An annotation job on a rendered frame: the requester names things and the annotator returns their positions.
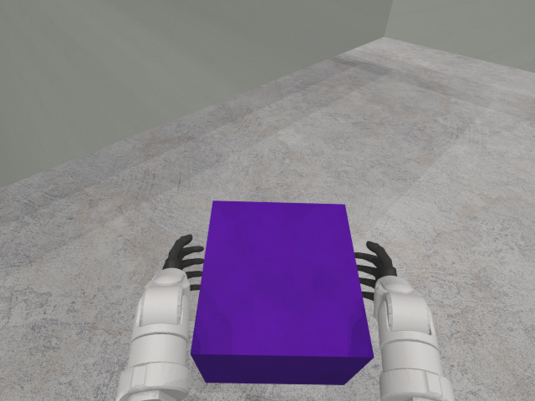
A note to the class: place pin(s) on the robot right hand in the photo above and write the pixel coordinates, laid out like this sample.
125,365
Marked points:
383,265

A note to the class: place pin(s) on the carton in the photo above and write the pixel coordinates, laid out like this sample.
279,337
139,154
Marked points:
280,299

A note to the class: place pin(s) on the left robot forearm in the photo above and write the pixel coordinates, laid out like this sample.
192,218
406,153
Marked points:
156,369

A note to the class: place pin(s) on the robot left hand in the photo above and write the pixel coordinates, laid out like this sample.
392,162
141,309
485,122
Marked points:
176,255

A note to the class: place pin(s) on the right robot forearm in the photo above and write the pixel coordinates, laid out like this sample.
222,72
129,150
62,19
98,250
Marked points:
409,348

